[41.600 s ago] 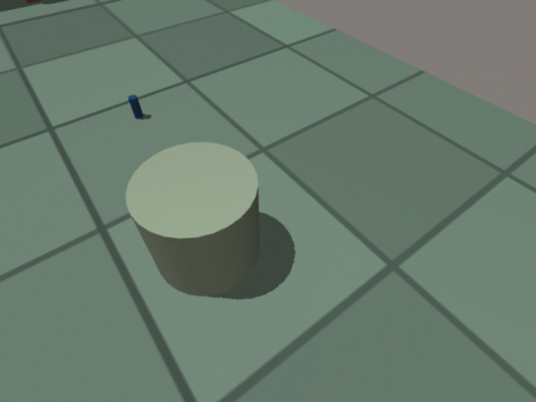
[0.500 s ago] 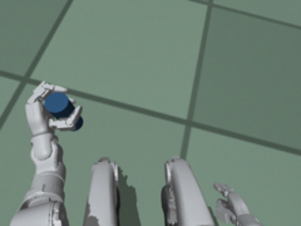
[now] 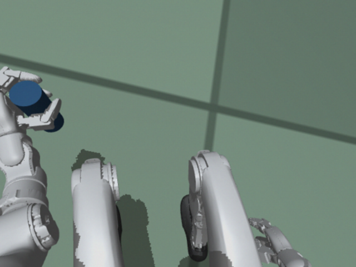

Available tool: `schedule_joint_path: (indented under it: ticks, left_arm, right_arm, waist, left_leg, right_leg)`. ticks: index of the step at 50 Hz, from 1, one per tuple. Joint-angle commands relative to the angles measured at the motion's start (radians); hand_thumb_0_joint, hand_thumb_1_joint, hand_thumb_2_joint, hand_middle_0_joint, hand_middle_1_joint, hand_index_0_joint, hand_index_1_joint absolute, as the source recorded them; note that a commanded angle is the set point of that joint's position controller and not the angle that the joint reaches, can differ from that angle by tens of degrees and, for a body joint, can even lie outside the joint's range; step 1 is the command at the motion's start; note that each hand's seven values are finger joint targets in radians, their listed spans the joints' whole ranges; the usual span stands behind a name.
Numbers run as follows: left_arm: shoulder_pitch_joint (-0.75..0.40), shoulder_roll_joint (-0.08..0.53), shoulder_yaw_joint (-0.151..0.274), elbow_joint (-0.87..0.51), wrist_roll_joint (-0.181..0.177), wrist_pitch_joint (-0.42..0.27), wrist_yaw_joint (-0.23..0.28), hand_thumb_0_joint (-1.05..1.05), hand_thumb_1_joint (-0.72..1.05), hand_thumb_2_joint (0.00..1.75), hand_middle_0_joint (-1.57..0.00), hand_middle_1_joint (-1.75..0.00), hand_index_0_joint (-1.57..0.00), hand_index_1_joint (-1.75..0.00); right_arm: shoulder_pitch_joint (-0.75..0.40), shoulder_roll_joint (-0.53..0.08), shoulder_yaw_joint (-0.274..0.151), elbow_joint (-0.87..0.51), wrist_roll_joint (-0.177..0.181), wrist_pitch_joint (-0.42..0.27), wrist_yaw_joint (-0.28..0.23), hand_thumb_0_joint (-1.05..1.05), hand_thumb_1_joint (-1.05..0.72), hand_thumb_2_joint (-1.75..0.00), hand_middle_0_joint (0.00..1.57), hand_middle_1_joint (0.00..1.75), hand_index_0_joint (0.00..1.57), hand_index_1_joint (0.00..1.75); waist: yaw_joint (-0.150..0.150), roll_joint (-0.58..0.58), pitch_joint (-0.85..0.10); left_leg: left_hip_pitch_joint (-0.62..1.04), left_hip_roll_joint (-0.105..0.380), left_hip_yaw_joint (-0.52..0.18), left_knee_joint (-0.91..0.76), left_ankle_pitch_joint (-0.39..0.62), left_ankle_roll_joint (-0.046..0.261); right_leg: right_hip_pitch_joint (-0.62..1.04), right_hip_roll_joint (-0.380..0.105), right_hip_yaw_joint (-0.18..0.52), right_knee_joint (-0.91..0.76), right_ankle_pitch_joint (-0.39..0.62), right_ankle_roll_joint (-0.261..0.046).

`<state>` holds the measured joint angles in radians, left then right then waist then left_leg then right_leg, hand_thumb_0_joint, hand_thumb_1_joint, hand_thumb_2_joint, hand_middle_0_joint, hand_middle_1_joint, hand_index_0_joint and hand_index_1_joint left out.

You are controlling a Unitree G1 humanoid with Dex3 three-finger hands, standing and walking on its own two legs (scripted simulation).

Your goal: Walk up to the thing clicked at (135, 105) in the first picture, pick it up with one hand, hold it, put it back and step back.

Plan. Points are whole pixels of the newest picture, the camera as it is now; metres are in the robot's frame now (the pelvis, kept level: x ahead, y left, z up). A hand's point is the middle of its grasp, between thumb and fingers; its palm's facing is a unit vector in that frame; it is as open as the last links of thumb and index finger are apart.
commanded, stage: crouch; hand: left
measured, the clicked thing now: (40, 109) +0.44 +0.26 -0.08
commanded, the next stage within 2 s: lower in 0.56 s
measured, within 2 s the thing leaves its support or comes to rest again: neither
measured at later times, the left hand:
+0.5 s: hand (48, 111) +0.46 +0.27 -0.13, palm faces +0.30 -0.96 -0.02, open 8.0 cm
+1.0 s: hand (59, 120) +0.46 +0.26 -0.20, palm faces +0.33 -0.95 -0.01, open 8.0 cm
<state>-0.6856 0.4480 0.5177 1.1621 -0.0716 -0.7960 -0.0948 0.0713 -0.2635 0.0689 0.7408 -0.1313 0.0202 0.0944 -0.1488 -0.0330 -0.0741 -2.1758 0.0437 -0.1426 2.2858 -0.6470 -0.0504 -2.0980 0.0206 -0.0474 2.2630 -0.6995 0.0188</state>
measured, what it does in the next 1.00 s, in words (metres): lowers itself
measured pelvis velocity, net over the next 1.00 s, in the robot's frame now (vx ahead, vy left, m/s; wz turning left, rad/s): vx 0.00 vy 0.01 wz -0.12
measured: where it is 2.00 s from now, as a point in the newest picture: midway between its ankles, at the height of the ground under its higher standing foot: (154, 243)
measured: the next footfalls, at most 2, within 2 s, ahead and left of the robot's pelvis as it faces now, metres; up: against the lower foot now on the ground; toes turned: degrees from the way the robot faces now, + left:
none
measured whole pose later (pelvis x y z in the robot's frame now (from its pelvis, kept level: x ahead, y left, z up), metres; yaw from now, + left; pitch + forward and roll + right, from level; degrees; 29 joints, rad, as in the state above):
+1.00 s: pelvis +0.00 +0.01 -0.07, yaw -7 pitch +20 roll -11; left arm -0.64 0.65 0.61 1.25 -0.09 -0.91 -0.06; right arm -0.07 -0.33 0.30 0.66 -0.26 0.06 0.13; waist -0.22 -0.17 0.17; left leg -2.28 0.03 -0.30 2.59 -0.69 -0.07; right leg -2.15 0.08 -0.15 2.46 -0.69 0.06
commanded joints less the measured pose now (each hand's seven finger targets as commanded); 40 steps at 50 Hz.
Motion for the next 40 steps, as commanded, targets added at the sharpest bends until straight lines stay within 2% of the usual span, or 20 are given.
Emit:
schedule_joint_path:
  ticks: [1,5,7,8,10,12,13,14,15,20,21,25,27,31,32,33,34,37,38,40]
  left_arm:
    - [-0.333,0.265,0.05,-0.203,-0.032,-0.093,-0.022,0.0,0.31,1.25,-1.25,-1.38,-1.27,-1.37]
    - [-0.306,0.303,0.07,-0.189,-0.028,-0.093,-0.036,0.0,0.32,1.25,-1.24,-1.38,-1.27,-1.37]
    - [-0.294,0.297,0.067,-0.194,-0.026,-0.092,-0.039,0.0,0.34,1.24,-1.24,-1.37,-1.27,-1.36]
    - [-0.278,0.326,0.087,-0.205,-0.025,-0.093,-0.036,0.0,0.34,1.25,-1.24,-1.37,-1.26,-1.36]
    - [-0.29,0.299,0.068,-0.231,-0.032,-0.092,-0.042,0.0,0.34,1.25,-1.23,-1.37,-1.26,-1.36]
    - [-0.288,0.316,0.09,-0.252,-0.039,-0.094,-0.038,0.0,0.31,1.26,-1.25,-1.39,-1.27,-1.38]
    - [-0.3,0.309,0.069,-0.268,-0.038,-0.095,-0.041,0.0,0.33,1.26,-1.24,-1.39,-1.27,-1.38]
    - [-0.276,0.327,0.091,-0.254,-0.037,-0.093,-0.037,0.0,0.33,1.26,-1.25,-1.39,-1.27,-1.38]
    - [-0.302,0.313,0.067,-0.288,-0.031,-0.098,-0.04,0.0,0.35,1.26,-1.25,-1.39,-1.27,-1.37]
    - [-0.261,0.318,0.072,-0.269,-0.031,-0.098,-0.034,0.0,0.36,1.27,-1.26,-1.39,-1.28,-1.38]
    - [-0.268,0.307,0.064,-0.277,-0.034,-0.099,-0.034,0.0,0.37,1.28,-1.26,-1.41,-1.29,-1.39]
    - [-0.257,0.326,0.067,-0.267,-0.035,-0.105,-0.023,0.0,0.4,1.3,-1.29,-1.42,-1.31,-1.41]
    - [-0.24,0.306,0.053,-0.249,-0.033,-0.107,-0.024,0.0,0.4,1.32,-1.29,-1.44,-1.32,-1.43]
    - [-0.22,0.347,0.086,-0.25,-0.033,-0.113,-0.007,0.0,0.39,1.32,-1.29,-1.45,-1.32,-1.43]
    - [-0.242,0.343,0.07,-0.273,-0.035,-0.117,-0.005,0.0,0.39,1.32,-1.31,-1.45,-1.34,-1.44]
    - [-0.223,0.339,0.08,-0.255,-0.039,-0.119,-0.004,0.0,0.39,1.33,-1.3,-1.46,-1.33,-1.45]
    - [-0.236,0.356,0.078,-0.258,-0.032,-0.121,0.002,0.0,0.38,1.31,-1.31,-1.44,-1.32,-1.44]
    - [-0.182,0.348,0.081,-0.171,-0.033,-0.127,0.013,0.0,0.37,1.31,-1.31,-1.44,-1.31,-1.44]
    - [-0.219,0.36,0.078,-0.168,-0.035,-0.137,0.019,0.0,0.36,1.31,-1.31,-1.44,-1.32,-1.45]
    - [-0.2,0.366,0.082,-0.142,-0.04,-0.152,0.019,0.0,0.37,1.31,-1.32,-1.45,-1.33,-1.45]
  right_arm:
    - [0.107,-0.23,-0.051,-0.062,-0.008,-0.013,-0.014,0.0,-0.89,-0.9,0.2,0.3,0.2,0.3]
    - [0.105,-0.242,-0.035,-0.062,-0.019,-0.006,-0.013,0.0,-0.89,-0.9,0.2,0.3,0.2,0.3]
    - [0.105,-0.243,-0.028,-0.062,-0.026,-0.003,-0.01,0.0,-0.89,-0.9,0.2,0.3,0.2,0.3]
    - [0.1,-0.248,-0.027,-0.064,-0.026,0.0,-0.01,0.0,-0.89,-0.9,0.2,0.3,0.2,0.3]
    - [0.1,-0.253,-0.022,-0.061,-0.03,0.004,-0.008,0.0,-0.89,-0.9,0.2,0.3,0.2,0.3]
    - [0.098,-0.266,-0.021,-0.066,-0.034,0.008,-0.006,0.0,-0.89,-0.9,0.2,0.3,0.2,0.3]
    - [0.095,-0.263,-0.016,-0.065,-0.038,0.008,-0.005,0.0,-0.89,-0.9,0.2,0.3,0.2,0.3]
    - [0.09,-0.269,-0.017,-0.064,-0.038,0.01,-0.006,0.0,-0.89,-0.9,0.2,0.3,0.2,0.3]
    - [0.084,-0.271,-0.014,-0.062,-0.044,0.012,-0.005,0.0,-0.89,-0.9,0.2,0.3,0.2,0.3]
    - [0.08,-0.284,-0.001,-0.059,-0.058,0.02,0.001,0.0,-0.9,-0.91,0.2,0.3,0.2,0.3]
    - [0.081,-0.285,0.006,-0.061,-0.061,0.023,0.004,0.0,-0.9,-0.91,0.2,0.3,0.2,0.3]
    - [0.06,-0.291,0.02,-0.064,-0.068,0.029,0.008,0.0,-0.89,-0.9,0.2,0.3,0.2,0.3]
    - [0.053,-0.3,0.025,-0.067,-0.073,0.031,0.011,0.0,-0.9,-0.91,0.2,0.3,0.2,0.3]
    - [0.04,-0.313,0.041,-0.081,-0.082,0.037,0.015,0.0,-0.9,-0.91,0.2,0.3,0.2,0.3]
    - [0.032,-0.309,0.044,-0.081,-0.083,0.037,0.016,0.0,-0.9,-0.91,0.2,0.3,0.2,0.3]
    - [0.034,-0.317,0.049,-0.084,-0.086,0.04,0.017,0.0,-0.9,-0.91,0.2,0.3,0.2,0.3]
    - [0.017,-0.318,0.049,-0.09,-0.086,0.039,0.016,0.0,-0.91,-0.91,0.2,0.3,0.2,0.3]
    - [-0.005,-0.32,0.069,-0.092,-0.094,0.036,0.018,0.0,-0.91,-0.91,0.2,0.3,0.2,0.3]
    - [-0.005,-0.32,0.082,-0.098,-0.096,0.036,0.02,0.0,-0.91,-0.91,0.2,0.3,0.2,0.3]
    - [-0.019,-0.334,0.094,-0.106,-0.103,0.036,0.019,0.0,-0.91,-0.91,0.2,0.3,0.2,0.3]
  waist:
    - [0.005,0.173,-0.655]
    - [0.005,0.199,-0.63]
    - [0.001,0.197,-0.624]
    - [0.018,0.194,-0.63]
    - [0.004,0.23,-0.627]
    - [0.002,0.238,-0.634]
    - [-0.006,0.248,-0.636]
    - [0.004,0.244,-0.616]
    - [-0.01,0.272,-0.61]
    - [-0.019,0.27,-0.591]
    - [-0.031,0.281,-0.592]
    - [-0.031,0.278,-0.551]
    - [-0.04,0.283,-0.535]
    - [-0.036,0.279,-0.54]
    - [-0.04,0.293,-0.538]
    - [-0.049,0.283,-0.543]
    - [-0.048,0.292,-0.515]
    - [-0.057,0.248,-0.467]
    - [-0.078,0.23,-0.456]
    - [-0.083,0.224,-0.437]
  left_leg:
    - [0.399,-0.017,0.095,-0.19,0.038,0.06]
    - [0.357,-0.014,0.093,-0.148,0.052,0.058]
    - [0.339,-0.012,0.09,-0.129,0.055,0.059]
    - [0.33,-0.012,0.09,-0.122,0.055,0.059]
    - [0.364,-0.007,0.08,-0.114,0.073,0.053]
    - [0.376,-0.005,0.067,-0.102,0.099,0.049]
    - [0.367,-0.003,0.067,-0.089,0.097,0.05]
    - [0.363,-0.004,0.065,-0.089,0.102,0.048]
    - [0.378,-0.001,0.056,-0.093,0.091,0.044]
    - [0.363,0.001,0.044,-0.056,0.127,0.043]
    - [0.373,0.002,0.036,-0.055,0.133,0.041]
    - [0.341,0.002,0.03,-0.037,0.1,0.042]
    - [0.36,0.003,0.022,-0.035,0.113,0.039]
    - [0.362,0.006,0.015,-0.021,0.137,0.038]
    - [0.353,0.006,0.014,-0.018,0.118,0.038]
    - [0.368,0.007,0.008,-0.011,0.146,0.039]
    - [0.344,0.006,0.009,-0.017,0.109,0.037]
    - [0.305,0.009,0.008,0.012,0.101,0.042]
    - [0.275,0.01,0.004,0.021,0.081,0.046]
    - [0.285,0.011,-0.005,0.026,0.079,0.046]
  right_leg:
    - [0.313,0.025,-0.066,-0.23,0.125,-0.043]
    - [0.31,0.032,-0.072,-0.196,0.145,-0.042]
    - [0.317,0.035,-0.077,-0.183,0.154,-0.04]
    - [0.317,0.037,-0.076,-0.179,0.151,-0.04]
    - [0.29,0.04,-0.089,-0.152,0.167,-0.044]
    - [0.284,0.042,-0.101,-0.133,0.191,-0.045]
    - [0.291,0.043,-0.1,-0.13,0.195,-0.043]
    - [0.275,0.044,-0.104,-0.123,0.196,-0.044]
    - [0.253,0.042,-0.111,-0.113,0.189,-0.046]
    - [0.261,0.045,-0.122,-0.088,0.225,-0.044]
    - [0.261,0.046,-0.128,-0.083,0.231,-0.044]
    - [0.246,0.049,-0.137,-0.076,0.207,-0.043]
    - [0.232,0.048,-0.146,-0.066,0.217,-0.044]
    - [0.259,0.051,-0.153,-0.056,0.237,-0.041]
    - [0.248,0.052,-0.152,-0.053,0.221,-0.042]
    - [0.263,0.052,-0.156,-0.052,0.249,-0.039]
    - [0.239,0.052,-0.157,-0.05,0.216,-0.042]
    - [0.25,0.059,-0.16,-0.051,0.216,-0.038]
    - [0.264,0.062,-0.163,-0.054,0.204,-0.035]
    - [0.259,0.062,-0.174,-0.052,0.205,-0.033]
